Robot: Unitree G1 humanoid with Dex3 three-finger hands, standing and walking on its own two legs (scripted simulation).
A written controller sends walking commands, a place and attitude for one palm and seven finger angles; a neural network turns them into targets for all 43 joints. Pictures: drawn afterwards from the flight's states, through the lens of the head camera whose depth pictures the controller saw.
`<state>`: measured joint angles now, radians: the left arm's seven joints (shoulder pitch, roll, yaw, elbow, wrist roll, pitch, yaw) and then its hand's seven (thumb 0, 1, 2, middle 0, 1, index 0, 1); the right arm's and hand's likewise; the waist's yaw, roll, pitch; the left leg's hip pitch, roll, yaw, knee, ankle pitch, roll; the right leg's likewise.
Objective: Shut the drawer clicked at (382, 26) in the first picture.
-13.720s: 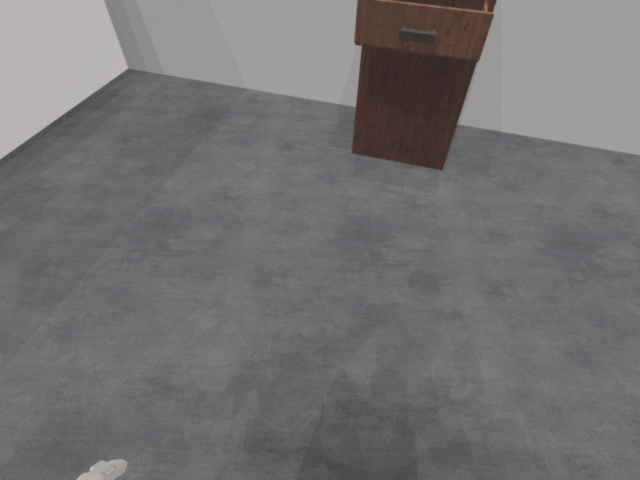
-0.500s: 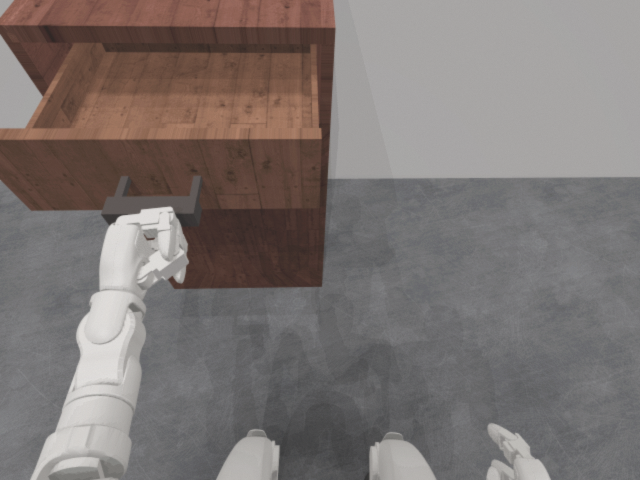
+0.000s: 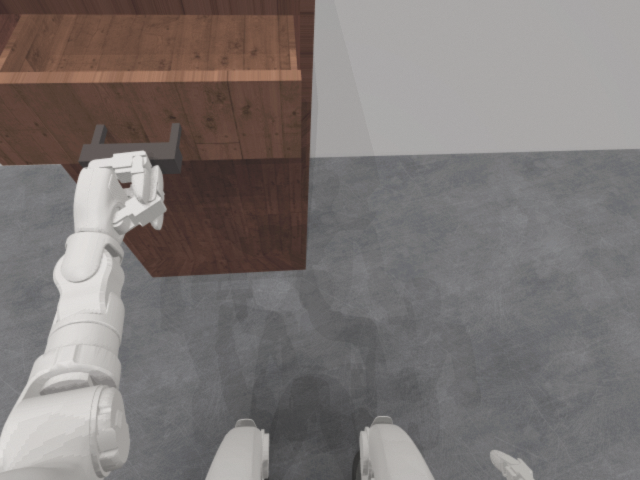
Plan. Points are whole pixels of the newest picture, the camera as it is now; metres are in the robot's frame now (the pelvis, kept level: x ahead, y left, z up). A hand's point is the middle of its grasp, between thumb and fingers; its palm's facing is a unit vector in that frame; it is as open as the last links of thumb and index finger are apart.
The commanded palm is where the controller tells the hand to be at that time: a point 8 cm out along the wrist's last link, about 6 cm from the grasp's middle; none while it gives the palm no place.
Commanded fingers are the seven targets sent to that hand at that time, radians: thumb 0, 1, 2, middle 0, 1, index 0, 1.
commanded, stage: push the drawer shut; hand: left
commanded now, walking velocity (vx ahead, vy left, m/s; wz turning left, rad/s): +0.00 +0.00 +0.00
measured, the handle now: (135, 145) +0.52 +0.24 +0.07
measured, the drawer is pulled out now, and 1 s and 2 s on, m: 0.13 0.02 0.00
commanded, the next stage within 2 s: pull the fist back off the drawer in 1.48 s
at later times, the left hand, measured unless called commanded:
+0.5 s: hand (167, 160) +0.50 +0.20 +0.06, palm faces +0.05 -1.00 -0.02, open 2.9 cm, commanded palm +0.49 +0.24 +0.07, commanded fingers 0.00 0.90 0.90 -1.40 -1.60 -1.40 -1.60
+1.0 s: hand (173, 130) +0.54 +0.20 +0.07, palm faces +0.06 -1.00 -0.03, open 3.3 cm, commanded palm +0.54 +0.24 +0.07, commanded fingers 0.00 0.90 0.90 -1.40 -1.60 -1.40 -1.60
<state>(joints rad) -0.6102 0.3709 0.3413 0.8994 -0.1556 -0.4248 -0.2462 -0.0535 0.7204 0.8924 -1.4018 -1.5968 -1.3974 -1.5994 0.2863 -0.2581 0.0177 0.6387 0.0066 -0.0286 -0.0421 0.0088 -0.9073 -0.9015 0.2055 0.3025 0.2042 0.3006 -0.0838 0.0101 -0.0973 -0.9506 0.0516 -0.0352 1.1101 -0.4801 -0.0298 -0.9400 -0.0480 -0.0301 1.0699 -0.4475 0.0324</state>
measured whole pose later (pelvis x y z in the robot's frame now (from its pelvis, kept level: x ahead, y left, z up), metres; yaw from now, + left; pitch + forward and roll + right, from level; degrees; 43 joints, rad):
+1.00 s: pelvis +0.00 +0.00 -0.01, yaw -1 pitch +25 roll -3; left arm -1.02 0.59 0.45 1.25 -0.02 -0.39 -0.20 0.06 0.81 0.95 -1.40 -1.60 -1.40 -1.60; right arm 0.36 -0.27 0.05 0.64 -0.04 0.04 -0.01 0.00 -0.91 -0.90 0.21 0.30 0.20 0.30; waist -0.21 0.03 -0.10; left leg -1.12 0.07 -0.06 1.17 -0.49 -0.03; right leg -1.09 -0.02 -0.04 1.09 -0.43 0.03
